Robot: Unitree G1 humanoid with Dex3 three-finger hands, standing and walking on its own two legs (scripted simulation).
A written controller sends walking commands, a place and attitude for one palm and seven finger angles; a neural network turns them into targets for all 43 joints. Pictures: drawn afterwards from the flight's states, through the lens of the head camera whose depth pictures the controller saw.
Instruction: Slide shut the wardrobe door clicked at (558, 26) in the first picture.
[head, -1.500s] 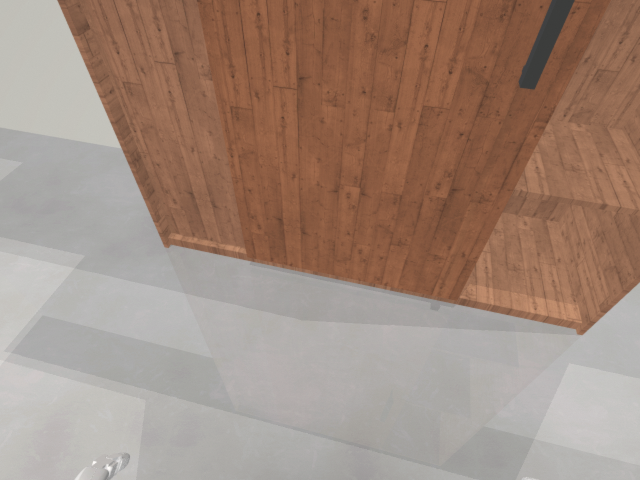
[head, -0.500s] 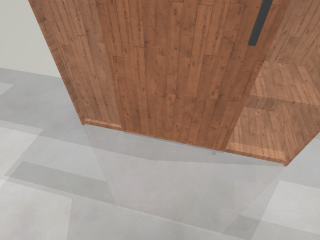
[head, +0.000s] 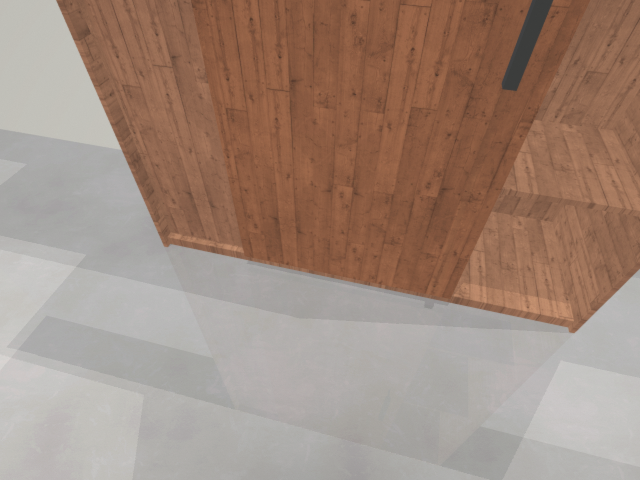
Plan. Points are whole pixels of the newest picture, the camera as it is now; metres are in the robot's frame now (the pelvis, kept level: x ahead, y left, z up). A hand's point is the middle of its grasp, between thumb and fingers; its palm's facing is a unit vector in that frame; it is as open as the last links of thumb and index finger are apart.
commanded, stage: walk to a spot facing it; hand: left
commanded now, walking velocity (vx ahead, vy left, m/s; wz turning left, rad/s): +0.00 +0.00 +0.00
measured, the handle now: out of the picture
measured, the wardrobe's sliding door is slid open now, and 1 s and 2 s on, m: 0.43 0.43 0.43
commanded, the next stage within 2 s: none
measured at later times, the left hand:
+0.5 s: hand out of the picture +0.07 +0.17 -0.18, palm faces -0.17 -0.95 -0.27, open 7.4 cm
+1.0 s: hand out of the picture +0.11 +0.19 -0.18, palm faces -0.36 -0.90 -0.24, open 7.4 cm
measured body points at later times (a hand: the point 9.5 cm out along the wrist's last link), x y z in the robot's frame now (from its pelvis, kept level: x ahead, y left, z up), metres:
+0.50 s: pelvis -0.02 -0.02 -0.03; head +0.01 -0.05 +0.42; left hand +0.07 +0.22 -0.16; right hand +0.01 -0.29 -0.19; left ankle +0.00 +0.12 -0.74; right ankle -0.02 -0.11 -0.75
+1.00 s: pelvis -0.03 +0.02 -0.01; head +0.00 +0.03 +0.44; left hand +0.13 +0.24 -0.16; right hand -0.02 -0.27 -0.13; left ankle +0.02 +0.14 -0.75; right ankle -0.02 -0.11 -0.75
